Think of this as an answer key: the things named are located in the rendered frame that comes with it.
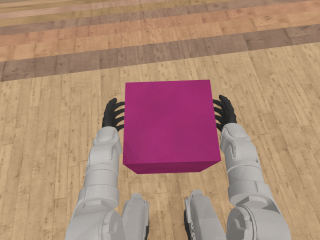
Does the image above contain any robot right forearm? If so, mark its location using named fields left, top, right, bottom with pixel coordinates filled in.
left=220, top=123, right=292, bottom=240

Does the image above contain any carton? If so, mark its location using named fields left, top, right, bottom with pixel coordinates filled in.
left=122, top=79, right=221, bottom=174

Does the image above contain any robot right upper arm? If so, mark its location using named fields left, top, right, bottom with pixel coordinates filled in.
left=226, top=205, right=291, bottom=240

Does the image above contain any left robot hand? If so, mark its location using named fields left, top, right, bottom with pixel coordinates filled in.
left=102, top=98, right=125, bottom=132

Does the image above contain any robot left forearm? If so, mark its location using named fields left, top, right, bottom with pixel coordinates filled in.
left=64, top=126, right=122, bottom=240

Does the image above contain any robot right shin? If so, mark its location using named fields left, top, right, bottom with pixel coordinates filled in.
left=188, top=189, right=210, bottom=240

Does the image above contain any left robot thigh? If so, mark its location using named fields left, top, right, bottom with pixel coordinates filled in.
left=121, top=197, right=150, bottom=240

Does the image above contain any robot left upper arm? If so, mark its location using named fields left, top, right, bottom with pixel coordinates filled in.
left=65, top=208, right=126, bottom=240

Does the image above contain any right robot hand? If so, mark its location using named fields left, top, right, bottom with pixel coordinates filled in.
left=213, top=94, right=237, bottom=132

